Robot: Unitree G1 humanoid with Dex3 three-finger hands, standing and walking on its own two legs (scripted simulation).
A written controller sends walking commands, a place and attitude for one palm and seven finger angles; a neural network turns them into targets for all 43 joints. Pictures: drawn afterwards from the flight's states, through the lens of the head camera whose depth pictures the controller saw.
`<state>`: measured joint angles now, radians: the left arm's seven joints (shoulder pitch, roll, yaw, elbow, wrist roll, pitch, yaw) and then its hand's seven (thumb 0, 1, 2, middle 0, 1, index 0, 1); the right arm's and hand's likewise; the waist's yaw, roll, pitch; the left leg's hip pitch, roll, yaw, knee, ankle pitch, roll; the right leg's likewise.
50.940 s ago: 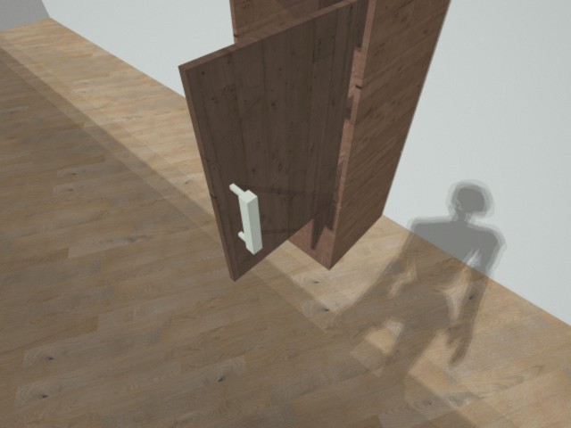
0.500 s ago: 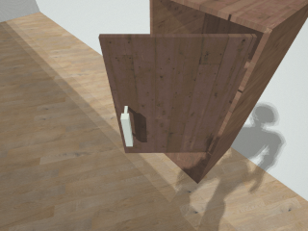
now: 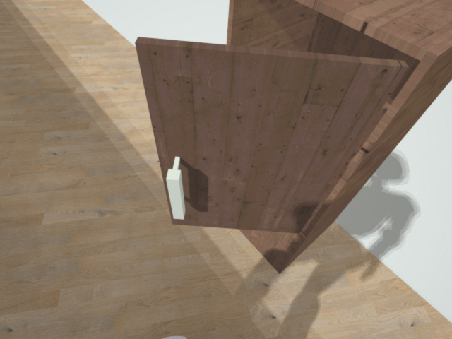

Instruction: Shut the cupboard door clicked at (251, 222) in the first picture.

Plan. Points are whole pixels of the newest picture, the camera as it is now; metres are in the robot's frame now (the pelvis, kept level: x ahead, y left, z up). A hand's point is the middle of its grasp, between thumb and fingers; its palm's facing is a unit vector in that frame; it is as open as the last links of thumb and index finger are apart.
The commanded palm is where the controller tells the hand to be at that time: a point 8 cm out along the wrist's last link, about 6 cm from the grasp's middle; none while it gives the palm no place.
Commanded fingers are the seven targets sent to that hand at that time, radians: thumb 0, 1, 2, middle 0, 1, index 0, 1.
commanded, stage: shuffle to correct the standing spot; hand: left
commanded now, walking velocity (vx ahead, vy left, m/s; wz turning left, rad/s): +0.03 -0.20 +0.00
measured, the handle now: (178, 189) +0.44 +0.15 -0.08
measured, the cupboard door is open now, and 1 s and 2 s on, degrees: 47 47 47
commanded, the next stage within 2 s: come to a stop and stand still in 0.20 s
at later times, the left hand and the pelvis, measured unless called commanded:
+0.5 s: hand (177, 335) +0.15 +0.10 -0.17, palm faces -0.03 -0.97 -0.24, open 7.3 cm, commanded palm none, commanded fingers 0.00 0.90 0.90 -0.20 -0.30 -0.20 -0.30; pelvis +0.04 -0.08 -0.01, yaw +0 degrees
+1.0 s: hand out of the picture +0.04 +0.12 -0.17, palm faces +0.08 -0.97 -0.21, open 7.3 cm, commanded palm none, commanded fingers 0.00 0.90 0.90 -0.20 -0.30 -0.20 -0.30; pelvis +0.02 -0.06 +0.01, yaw +1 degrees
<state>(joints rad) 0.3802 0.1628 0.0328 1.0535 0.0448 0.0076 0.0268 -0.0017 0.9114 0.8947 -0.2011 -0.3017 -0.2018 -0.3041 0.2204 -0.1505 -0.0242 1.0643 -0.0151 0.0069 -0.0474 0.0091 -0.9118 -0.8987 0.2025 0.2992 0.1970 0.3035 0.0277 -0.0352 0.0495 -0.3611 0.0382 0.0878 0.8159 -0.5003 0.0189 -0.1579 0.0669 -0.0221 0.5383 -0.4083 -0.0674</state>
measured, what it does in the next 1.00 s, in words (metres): steps on the spot: right foot, then left foot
